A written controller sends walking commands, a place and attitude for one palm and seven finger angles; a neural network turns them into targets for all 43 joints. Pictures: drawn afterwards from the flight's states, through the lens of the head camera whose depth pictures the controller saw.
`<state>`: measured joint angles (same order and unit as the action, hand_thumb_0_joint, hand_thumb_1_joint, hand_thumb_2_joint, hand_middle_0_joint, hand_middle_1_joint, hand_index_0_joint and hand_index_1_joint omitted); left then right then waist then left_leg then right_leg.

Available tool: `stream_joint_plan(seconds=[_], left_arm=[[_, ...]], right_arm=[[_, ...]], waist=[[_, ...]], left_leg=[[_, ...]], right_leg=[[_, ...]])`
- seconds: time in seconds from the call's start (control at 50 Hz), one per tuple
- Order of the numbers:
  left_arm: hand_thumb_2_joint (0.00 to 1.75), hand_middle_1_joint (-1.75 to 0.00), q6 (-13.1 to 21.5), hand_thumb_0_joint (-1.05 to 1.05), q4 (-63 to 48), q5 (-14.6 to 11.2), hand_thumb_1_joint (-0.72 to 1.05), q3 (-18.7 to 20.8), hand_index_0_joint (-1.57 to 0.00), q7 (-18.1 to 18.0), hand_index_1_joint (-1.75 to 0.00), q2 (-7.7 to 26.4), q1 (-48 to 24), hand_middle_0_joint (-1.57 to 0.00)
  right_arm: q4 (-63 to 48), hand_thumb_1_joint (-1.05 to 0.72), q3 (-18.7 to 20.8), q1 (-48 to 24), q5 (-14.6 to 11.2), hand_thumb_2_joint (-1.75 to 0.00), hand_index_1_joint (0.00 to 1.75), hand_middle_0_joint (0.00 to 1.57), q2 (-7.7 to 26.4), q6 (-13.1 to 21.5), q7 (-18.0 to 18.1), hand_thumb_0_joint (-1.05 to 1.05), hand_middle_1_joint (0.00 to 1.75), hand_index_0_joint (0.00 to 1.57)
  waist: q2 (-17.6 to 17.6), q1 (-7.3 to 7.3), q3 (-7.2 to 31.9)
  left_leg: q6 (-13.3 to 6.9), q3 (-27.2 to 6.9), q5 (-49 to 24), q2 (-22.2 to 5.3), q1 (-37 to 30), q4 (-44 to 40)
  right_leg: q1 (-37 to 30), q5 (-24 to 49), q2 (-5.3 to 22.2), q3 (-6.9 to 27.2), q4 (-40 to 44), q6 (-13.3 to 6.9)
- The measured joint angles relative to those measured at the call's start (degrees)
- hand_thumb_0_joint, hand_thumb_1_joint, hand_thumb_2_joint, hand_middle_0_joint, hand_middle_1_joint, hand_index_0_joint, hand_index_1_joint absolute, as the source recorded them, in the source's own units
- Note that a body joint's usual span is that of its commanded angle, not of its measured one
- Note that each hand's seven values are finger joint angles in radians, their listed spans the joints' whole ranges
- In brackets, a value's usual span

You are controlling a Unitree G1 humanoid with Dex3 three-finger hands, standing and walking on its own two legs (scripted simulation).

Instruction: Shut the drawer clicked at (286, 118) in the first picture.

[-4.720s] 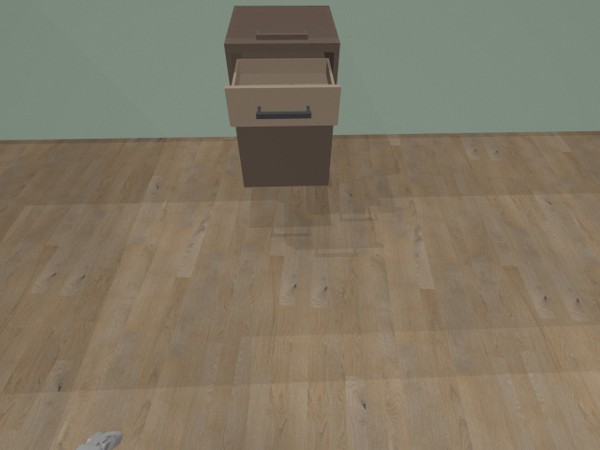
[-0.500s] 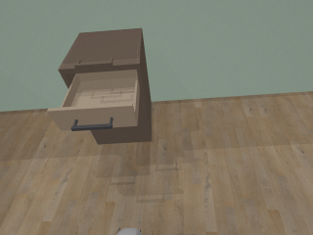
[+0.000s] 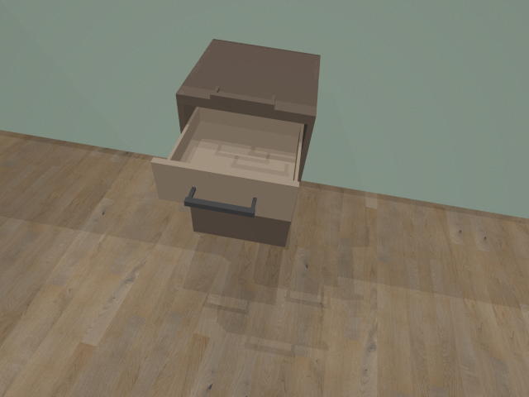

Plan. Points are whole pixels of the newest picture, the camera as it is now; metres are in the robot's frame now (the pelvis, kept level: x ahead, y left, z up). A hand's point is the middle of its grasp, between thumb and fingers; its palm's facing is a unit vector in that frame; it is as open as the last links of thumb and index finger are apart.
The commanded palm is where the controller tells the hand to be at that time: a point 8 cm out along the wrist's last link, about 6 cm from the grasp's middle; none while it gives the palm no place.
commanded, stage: take the last steps up to it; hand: left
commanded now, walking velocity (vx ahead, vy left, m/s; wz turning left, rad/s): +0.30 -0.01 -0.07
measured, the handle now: (221, 201) +0.60 +0.18 -0.17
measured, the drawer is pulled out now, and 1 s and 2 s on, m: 0.28 0.28 0.28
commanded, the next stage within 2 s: come to a stop and stand still in 0.64 s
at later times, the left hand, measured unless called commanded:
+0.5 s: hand (162, 342) +0.23 +0.22 -0.18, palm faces -0.04 -0.99 -0.13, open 7.3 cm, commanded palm none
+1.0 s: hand (170, 309) +0.30 +0.22 -0.18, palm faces -0.03 -0.98 -0.19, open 7.3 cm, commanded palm none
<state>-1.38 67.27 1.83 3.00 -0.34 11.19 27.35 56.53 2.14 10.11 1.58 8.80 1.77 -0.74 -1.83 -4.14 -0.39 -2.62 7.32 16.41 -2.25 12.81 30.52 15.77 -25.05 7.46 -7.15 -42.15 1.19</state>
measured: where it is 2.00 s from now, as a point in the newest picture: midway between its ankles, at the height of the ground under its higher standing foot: outside the picture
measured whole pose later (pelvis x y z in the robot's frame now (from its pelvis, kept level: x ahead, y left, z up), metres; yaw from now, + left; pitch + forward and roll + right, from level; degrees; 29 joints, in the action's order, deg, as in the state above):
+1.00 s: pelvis +0.29 +0.06 -0.01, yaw -5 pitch -1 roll -1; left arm 0.1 62.3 1.1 1.8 -2.3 7.3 16.4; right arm 57.6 2.6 8.7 0.5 9.5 0.2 2.7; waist 1.6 -0.8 -4.3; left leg 2.1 0.8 10.1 -4.0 20.4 34.8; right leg 10.6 -19.0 -3.5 -4.6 -30.1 -3.9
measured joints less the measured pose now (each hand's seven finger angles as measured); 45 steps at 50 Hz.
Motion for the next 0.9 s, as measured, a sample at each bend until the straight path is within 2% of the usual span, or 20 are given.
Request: stream_joint_plan(seconds=[0.04, 0.1, 0.24, 0.36, 0.44, 0.5, 0.54, 0.6, 0.64, 0.66, 0.68, 0.7, 0.74, 0.76, 0.8, 0.86, 0.9], left_arm=[[0.90, -0.30, -0.1, 0.01, -0.4, 0.2, 0.91, 0.2, -0.20, 0.1, -0.30, 0.0, -1.7, -0.19], [0.90, -0.30, 1.0, 0.01, -1.7, 0.2, 0.91, 0.5, -0.20, 0.4, -0.30, 0.2, -5.5, -0.19], [0.90, -0.30, 1.6, 0.00, -4.8, -0.4, 0.91, 1.1, -0.20, 0.1, -0.30, 0.4, -13.7, -0.19], [0.90, -0.30, 0.6, 0.00, -5.5, -0.7, 0.91, 0.9, -0.19, 0.1, -0.30, -0.5, -17.6, -0.19], [0.90, -0.30, 0.1, 0.00, -5.9, -0.7, 0.91, 0.5, -0.20, 0.2, -0.30, -1.3, -19.5, -0.19], [0.90, -0.30, 0.1, 0.00, -6.2, -0.8, 0.91, 0.0, -0.20, 0.3, -0.30, -1.8, -21.0, -0.19], [0.90, -0.30, 0.3, 0.00, -6.5, -0.9, 0.91, -0.4, -0.20, 0.3, -0.30, -2.1, -21.9, -0.19], [0.90, -0.30, 1.3, 0.00, -6.7, -1.2, 0.91, -0.9, -0.20, 0.0, -0.30, -2.5, -21.7, -0.19], [0.90, -0.30, 2.4, 0.00, -6.7, -1.0, 0.91, -1.2, -0.20, 0.0, -0.30, -2.7, -20.1, -0.19], [0.90, -0.30, 3.2, 0.00, -7.0, -1.1, 0.91, -1.2, -0.20, 0.0, -0.30, -2.5, -19.0, -0.19], [0.90, -0.30, 4.1, -0.01, -7.4, -1.7, 0.92, -0.5, -0.20, -0.4, -0.30, -2.5, -18.1, -0.19], [0.90, -0.30, 4.6, -0.02, -7.7, -2.1, 0.93, 0.0, -0.20, -1.0, -0.30, -2.6, -17.6, -0.20], [0.90, -0.30, 4.7, -0.02, -7.5, -1.9, 0.95, 0.1, -0.20, -1.5, -0.30, -2.0, -16.1, -0.20], [0.90, -0.30, 4.7, -0.03, -7.1, -1.7, 0.95, 0.1, -0.20, -1.7, -0.30, -1.6, -15.1, -0.20], [0.90, -0.30, 4.4, -0.02, -5.9, -1.3, 0.95, -0.1, -0.20, -2.2, -0.30, -1.2, -13.2, -0.20], [0.90, -0.30, 3.0, -0.02, -4.1, -0.8, 0.94, -0.9, -0.20, -2.4, -0.30, -1.8, -11.6, -0.19], [0.90, -0.30, 2.4, -0.01, -3.7, -0.6, 0.93, -1.3, -0.20, -2.1, -0.30, -2.7, -11.3, -0.19]], right_arm=[[0.0, -0.94, 0.7, 2.1, -0.6, -0.89, 0.30, 0.20, -0.7, 0.9, 1.3, -0.01, 0.30, 0.20], [1.2, -0.96, 0.6, 4.9, -0.7, -0.89, 0.30, 0.21, 0.2, 1.7, 2.2, -0.02, 0.30, 0.20], [6.5, -0.94, -1.1, 13.2, -0.8, -0.90, 0.30, 0.20, -1.2, 2.3, 3.4, -0.01, 0.29, 0.20], [9.8, -0.92, -2.2, 19.2, -0.4, -0.90, 0.30, 0.20, -4.1, 2.5, 3.9, 0.00, 0.29, 0.20], [11.0, -0.92, -2.8, 21.6, 0.0, -0.90, 0.30, 0.20, -5.8, 2.7, 4.2, 0.01, 0.29, 0.20], [11.5, -0.91, -3.2, 22.6, 0.3, -0.89, 0.30, 0.20, -6.8, 2.8, 4.3, 0.01, 0.29, 0.20], [11.7, -0.91, -3.3, 22.7, 0.3, -0.89, 0.30, 0.20, -7.2, 2.7, 4.3, 0.01, 0.30, 0.20], [12.2, -0.91, -3.0, 22.3, 0.0, -0.89, 0.30, 0.21, -7.2, 1.9, 4.1, 0.01, 0.30, 0.20], [12.2, -0.91, -2.3, 22.6, -0.7, -0.89, 0.30, 0.21, -6.9, 1.5, 3.9, 0.01, 0.30, 0.20], [12.0, -0.91, -2.0, 23.1, -1.2, -0.89, 0.30, 0.21, -7.0, 1.3, 3.8, 0.01, 0.30, 0.20], [11.8, -0.91, -1.6, 22.5, -1.5, -0.89, 0.30, 0.21, -6.7, 0.9, 3.6, 0.01, 0.30, 0.20], [11.5, -0.91, -1.1, 21.0, -1.6, -0.89, 0.30, 0.21, -6.0, 0.4, 3.4, 0.01, 0.30, 0.20], [9.9, -0.91, -0.2, 17.0, -1.2, -0.89, 0.30, 0.21, -4.5, -0.4, 3.1, 0.01, 0.30, 0.20], [8.7, -0.91, 0.1, 14.8, -0.9, -0.89, 0.30, 0.21, -3.7, -0.7, 2.9, 0.01, 0.30, 0.20], [5.9, -0.91, 0.4, 10.4, -0.5, -0.90, 0.30, 0.20, -2.5, -0.8, 2.9, 0.01, 0.29, 0.20], [2.6, -0.93, 0.5, 5.0, -0.5, -0.90, 0.30, 0.20, -1.0, -0.8, 3.8, 0.01, 0.29, 0.20], [1.6, -0.94, 0.7, 2.3, -0.8, -0.90, 0.30, 0.20, 0.2, -0.9, 3.8, 0.02, 0.29, 0.20]], waist=[[-0.2, 1.07, 0.2], [-0.8, 2.19, -0.2], [-1.9, 3.53, -0.5], [-1.1, 5.84, -0.6], [0.0, 7.39, -1.5], [0.9, 8.12, -2.7], [1.1, 8.10, -3.7], [0.7, 7.17, -4.5], [0.1, 6.36, -3.9], [-1.0, 5.87, -3.0], [-1.0, 5.15, -2.4], [0.2, 4.69, -2.7], [1.8, 4.41, -3.0], [2.1, 4.56, -2.9], [2.2, 5.24, -2.8], [2.6, 5.97, -2.5], [3.2, 5.42, -2.8]], left_leg=[[-1.1, 0.3, 0.2, 0.8, -2.4, -2.8], [-1.8, 0.8, -1.7, 2.4, -6.8, -8.9], [-3.2, 1.1, -1.4, 5.5, -13.1, -14.7], [-4.0, 1.1, 1.4, 7.3, -16.2, -15.3], [-4.0, 0.9, 3.3, 7.1, -18.2, -15.7], [-3.5, 1.0, 4.9, 6.3, -19.8, -16.0], [-2.6, 1.6, 6.0, 5.5, -20.7, -15.0], [-0.4, 3.6, 6.6, 4.4, -20.6, -8.8], [1.3, 4.5, 6.0, 3.5, -17.4, 2.3], [2.1, 4.2, 6.2, 3.6, -13.0, 12.9], [2.2, 2.6, 8.4, 3.1, -7.8, 24.2], [1.6, -0.1, 9.5, 2.3, -3.3, 33.1], [1.1, -4.1, 8.6, 0.7, 4.7, 42.8], [1.1, -5.2, 7.6, -0.2, 8.2, 44.5], [1.7, -6.6, 6.6, -1.8, 13.6, 42.8], [3.2, -7.6, 5.3, -3.2, 15.9, 29.9], [4.0, -7.7, 3.7, -3.3, 14.7, 21.2]], right_leg=[[5.3, 1.7, -1.0, 2.0, -10.4, -0.9], [11.3, 9.4, -1.6, 3.6, -18.3, -0.9], [18.2, 14.9, -5.2, 5.3, -23.3, -0.9], [20.2, 14.8, -6.7, 4.6, -24.9, -1.6], [20.9, 13.9, -6.8, 3.7, -23.8, -2.7], [20.5, 13.2, -7.0, 2.2, -19.3, -3.8], [18.5, 12.5, -7.7, 0.6, -12.9, -4.8], [12.3, 11.7, -9.9, -1.7, -2.2, -6.5], [5.7, 16.1, -10.6, -2.7, 5.6, -8.6], [2.9, 17.2, -10.0, -1.5, 8.6, -10.0], [2.0, 12.3, -10.4, -0.9, 9.0, -10.3], [1.2, 9.6, -11.3, -1.2, 8.8, -9.9], [-0.8, 8.9, -12.4, -1.4, 10.3, -8.2], [-1.6, 9.6, -12.7, -1.2, 11.6, -7.6], [-3.1, 10.4, -12.9, -0.5, 14.1, -7.8], [-4.6, 10.7, -12.2, 0.7, 16.5, -7.4], [-5.2, 10.1, -11.8, 1.4, 16.6, -6.8]])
